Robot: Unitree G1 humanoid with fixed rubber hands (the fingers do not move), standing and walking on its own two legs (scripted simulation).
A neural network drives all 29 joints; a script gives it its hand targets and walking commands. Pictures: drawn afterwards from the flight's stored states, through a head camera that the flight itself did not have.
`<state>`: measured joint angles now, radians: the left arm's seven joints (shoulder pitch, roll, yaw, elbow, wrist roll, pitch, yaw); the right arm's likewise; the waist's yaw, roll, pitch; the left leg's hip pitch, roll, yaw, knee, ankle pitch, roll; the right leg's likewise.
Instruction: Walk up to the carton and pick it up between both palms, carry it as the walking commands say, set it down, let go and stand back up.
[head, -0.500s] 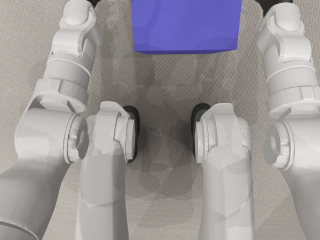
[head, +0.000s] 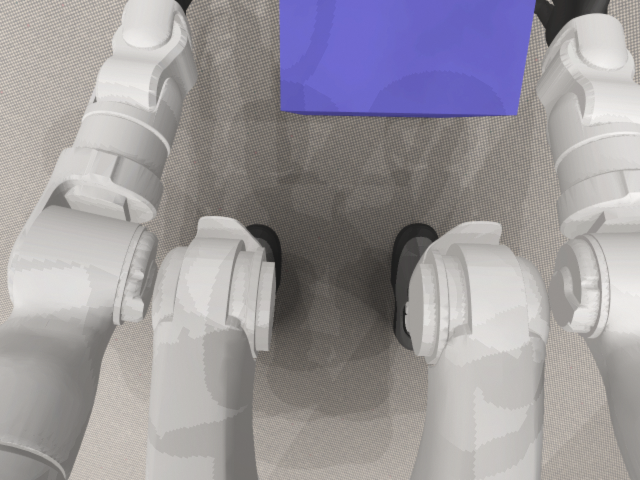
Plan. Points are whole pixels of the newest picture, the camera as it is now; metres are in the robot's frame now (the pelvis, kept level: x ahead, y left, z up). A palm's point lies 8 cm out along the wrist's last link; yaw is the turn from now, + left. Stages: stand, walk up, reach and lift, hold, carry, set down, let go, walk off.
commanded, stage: reach and lift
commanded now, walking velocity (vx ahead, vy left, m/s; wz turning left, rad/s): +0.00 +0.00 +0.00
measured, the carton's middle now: (386, 38) +0.50 -0.05 -0.25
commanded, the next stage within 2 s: none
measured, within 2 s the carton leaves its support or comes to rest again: leaves its support in 1.04 s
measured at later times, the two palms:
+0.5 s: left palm out of the picture +0.54 +0.11 -0.18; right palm (558, 2) +0.52 -0.20 -0.18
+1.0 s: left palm out of the picture +0.53 +0.10 -0.17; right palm (545, 0) +0.52 -0.18 -0.18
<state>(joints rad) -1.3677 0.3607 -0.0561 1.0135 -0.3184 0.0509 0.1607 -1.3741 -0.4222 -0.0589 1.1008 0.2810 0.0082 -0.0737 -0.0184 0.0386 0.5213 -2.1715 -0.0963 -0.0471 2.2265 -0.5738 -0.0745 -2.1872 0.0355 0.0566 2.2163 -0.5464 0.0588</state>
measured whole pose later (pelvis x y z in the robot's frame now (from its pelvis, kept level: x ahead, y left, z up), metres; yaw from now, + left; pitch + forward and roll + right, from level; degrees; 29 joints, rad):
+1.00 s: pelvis +0.01 +0.00 -0.01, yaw +0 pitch +33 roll +0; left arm -1.38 0.17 0.20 1.14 -0.07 0.10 0.15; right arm -1.39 -0.30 -0.07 1.20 0.14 0.08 -0.10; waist -0.03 0.08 0.35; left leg -2.24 -0.13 -0.07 2.25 -0.60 -0.10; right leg -2.25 0.03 0.04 2.24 -0.57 0.05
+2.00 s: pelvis -0.02 +0.01 +0.04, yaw -2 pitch +27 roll +1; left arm -1.34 0.08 0.39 0.68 0.02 0.30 0.20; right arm -1.41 -0.26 -0.18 0.81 0.03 0.32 -0.10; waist -0.04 0.06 0.52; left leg -2.00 -0.14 -0.06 2.09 -0.56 -0.10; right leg -2.04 0.13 0.11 2.07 -0.49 0.11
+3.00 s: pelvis -0.04 +0.01 +0.14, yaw -3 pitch +18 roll +1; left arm -1.22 0.02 0.46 0.54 0.11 0.43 0.15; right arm -1.30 -0.16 -0.26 0.67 -0.05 0.45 -0.10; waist -0.03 0.03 0.52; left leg -1.63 -0.14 -0.09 1.79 -0.48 -0.09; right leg -1.66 0.13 0.13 1.77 -0.43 0.10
